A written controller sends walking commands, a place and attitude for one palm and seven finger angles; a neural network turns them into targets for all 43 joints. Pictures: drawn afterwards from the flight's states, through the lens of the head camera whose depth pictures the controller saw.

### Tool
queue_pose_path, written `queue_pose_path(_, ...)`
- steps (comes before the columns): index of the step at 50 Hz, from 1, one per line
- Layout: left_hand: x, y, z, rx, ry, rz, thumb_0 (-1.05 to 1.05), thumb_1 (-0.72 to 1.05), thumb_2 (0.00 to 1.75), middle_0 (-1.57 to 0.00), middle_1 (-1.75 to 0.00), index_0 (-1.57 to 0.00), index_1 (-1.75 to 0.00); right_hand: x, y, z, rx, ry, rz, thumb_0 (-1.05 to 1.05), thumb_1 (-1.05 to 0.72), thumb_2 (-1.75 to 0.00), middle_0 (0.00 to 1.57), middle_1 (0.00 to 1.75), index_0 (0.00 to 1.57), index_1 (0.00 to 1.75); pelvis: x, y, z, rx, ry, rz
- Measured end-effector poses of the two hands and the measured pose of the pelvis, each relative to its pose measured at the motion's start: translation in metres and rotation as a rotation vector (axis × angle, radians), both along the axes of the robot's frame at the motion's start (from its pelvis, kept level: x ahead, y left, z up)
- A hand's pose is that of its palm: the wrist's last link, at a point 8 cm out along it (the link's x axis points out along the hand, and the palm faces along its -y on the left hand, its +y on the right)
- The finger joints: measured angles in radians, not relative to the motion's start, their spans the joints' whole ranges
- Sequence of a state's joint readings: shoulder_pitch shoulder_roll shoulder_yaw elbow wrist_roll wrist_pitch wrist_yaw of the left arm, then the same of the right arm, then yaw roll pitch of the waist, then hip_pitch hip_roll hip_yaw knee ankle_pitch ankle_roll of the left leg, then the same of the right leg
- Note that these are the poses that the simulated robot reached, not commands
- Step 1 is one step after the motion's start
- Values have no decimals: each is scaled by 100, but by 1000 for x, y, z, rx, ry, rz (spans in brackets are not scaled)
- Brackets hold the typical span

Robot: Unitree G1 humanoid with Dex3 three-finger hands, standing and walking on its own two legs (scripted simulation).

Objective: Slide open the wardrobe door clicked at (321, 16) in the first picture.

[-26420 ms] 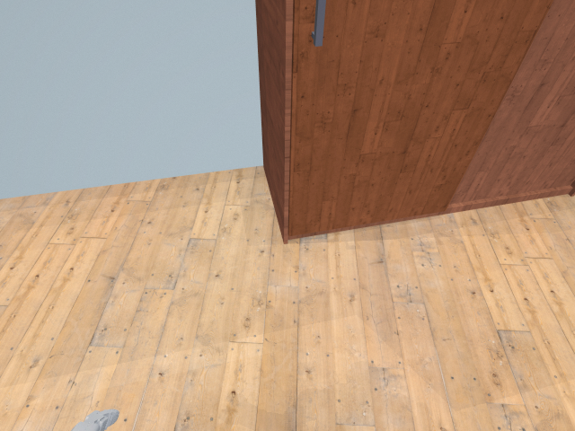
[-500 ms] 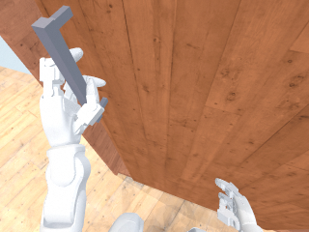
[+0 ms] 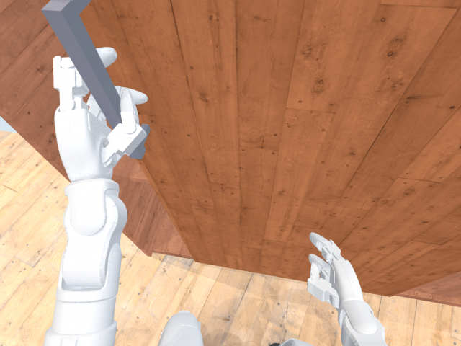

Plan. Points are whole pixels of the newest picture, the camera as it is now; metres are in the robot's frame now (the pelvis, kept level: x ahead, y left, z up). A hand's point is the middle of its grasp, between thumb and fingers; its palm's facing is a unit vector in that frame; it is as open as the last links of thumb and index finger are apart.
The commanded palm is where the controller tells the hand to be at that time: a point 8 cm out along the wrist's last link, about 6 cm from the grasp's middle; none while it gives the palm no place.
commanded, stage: step sideways, sliding the door along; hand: left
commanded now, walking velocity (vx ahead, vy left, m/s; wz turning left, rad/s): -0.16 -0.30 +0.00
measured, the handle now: (114, 89) +0.36 +0.21 +0.23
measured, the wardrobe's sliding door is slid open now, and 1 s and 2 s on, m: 0.20 0.34 0.49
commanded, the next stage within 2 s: none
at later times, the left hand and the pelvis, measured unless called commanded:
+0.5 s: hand (192, 135) +0.31 +0.10 +0.22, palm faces +0.18 -0.98 +0.03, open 6.7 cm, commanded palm +0.29 +0.08 +0.19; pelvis -0.08 -0.06 +0.03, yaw -3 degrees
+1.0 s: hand (252, 141) +0.32 +0.03 +0.22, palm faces +0.30 -0.95 +0.01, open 6.9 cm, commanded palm +0.29 +0.01 +0.20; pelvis -0.09 -0.17 +0.01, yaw +2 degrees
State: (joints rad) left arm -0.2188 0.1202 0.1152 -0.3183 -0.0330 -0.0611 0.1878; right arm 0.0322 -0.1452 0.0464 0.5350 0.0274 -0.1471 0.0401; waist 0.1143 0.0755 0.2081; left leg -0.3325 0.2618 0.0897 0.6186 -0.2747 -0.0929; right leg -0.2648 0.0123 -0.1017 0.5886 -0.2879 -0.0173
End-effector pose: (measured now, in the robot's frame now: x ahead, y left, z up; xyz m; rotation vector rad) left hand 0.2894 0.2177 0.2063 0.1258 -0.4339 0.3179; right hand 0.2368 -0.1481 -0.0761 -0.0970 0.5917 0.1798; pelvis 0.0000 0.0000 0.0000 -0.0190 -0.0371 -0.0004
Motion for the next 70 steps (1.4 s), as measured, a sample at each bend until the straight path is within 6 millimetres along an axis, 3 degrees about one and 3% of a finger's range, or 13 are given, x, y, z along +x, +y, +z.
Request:
queue_pose_path(7, -4, -25, 2, -39, 39, -34, 0, 81, 86, -43, -141, -1, -122, -48, -68, 1, -128, 87, -142, 1, -91, -90, 20, 30, 20, 30, -30, -8, 14, 52, 41, -16)
queue_pose_path(11, -3, -33, -2, -38, -4, -128, 0, 81, 85, -42, -141, -1, -116, -84, -96, -2, -214, 126, -223, 1, -91, -90, 20, 30, 20, 30, -43, -7, 1, 17, 45, 0)
queue_pose_path(18, -3, -51, 1, -83, 31, -185, 2, 80, 85, -40, -141, -5, -119, -149, -111, 4, -221, 265, -223, 1, -91, -90, 20, 30, 20, 30, -67, -25, 16, -47, 11, -37)
queue_pose_path(24, -4, -67, 5, -111, 81, -168, 3, 79, 86, -37, -140, -9, -127, -173, -120, 7, -197, 314, -207, 1, -91, -90, 20, 30, 20, 30, -81, -55, 25, -89, 17, -51)
queue_pose_path(29, -6, -84, 7, -107, 105, -91, 2, 80, 87, -36, -140, -8, -130, -168, -139, 1, -155, 276, -170, 1, -90, -90, 21, 30, 20, 30, -90, -91, 21, -82, 23, -45)
queue_pose_path(34, -8, -104, 8, -63, 116, 32, 1, 82, 88, -35, -140, -1, -127, -150, -176, -23, -94, 208, -139, 1, -90, -90, 21, 30, 20, 30, -98, -134, -1, -21, 29, -32)
queue_pose_path(41, -11, -124, 10, -46, 153, 72, 1, 82, 86, -38, -140, 0, -121, -145, -227, -30, -198, 286, -170, 1, -91, -90, 20, 30, 20, 30, -92, -150, 10, 31, 33, 42)
queue_pose_path(46, -8, -133, 4, -66, 67, 4, 0, 81, 87, -38, -140, -3, -118, -136, -243, -25, -272, 283, -174, 1, -91, -90, 20, 30, 20, 30, -85, -155, 0, -16, 17, 38)
queue_pose_path(50, -7, -142, 3, -85, 53, -24, 0, 81, 87, -37, -140, -5, -118, -128, -241, -11, -244, 277, -135, 1, -91, -90, 20, 30, 20, 30, -85, -168, 8, -43, -11, 28)
queue_pose_path(60, -7, -166, 6, -102, 87, -1, 1, 80, 88, -38, -140, -7, -125, -95, -246, 13, -182, 195, -20, 1, -91, -90, 21, 30, 20, 30, -75, -222, 23, -97, -12, 37)
queue_pose_path(65, -8, -184, 7, -73, 100, 103, 0, 81, 88, -38, -140, -3, -127, -73, -271, 7, -111, 119, 9, 1, -90, -90, 21, 30, 20, 30, -66, -263, 14, -68, -13, 38)
queue_pose_path(68, -8, -195, 8, -35, 103, 185, -1, 80, 88, -37, -140, -1, -125, -61, -297, -7, -64, 80, 4, 1, -90, -90, 21, 30, 20, 30, -58, -289, -1, -23, -2, 46)
queue_pose_path(70, -8, -202, 8, -16, 113, 226, -3, 79, 89, -39, -141, 0, -125, -58, -319, -15, -72, 84, -39, 1, -90, -90, 21, 30, 20, 30, -58, -295, -1, -18, 10, 52)
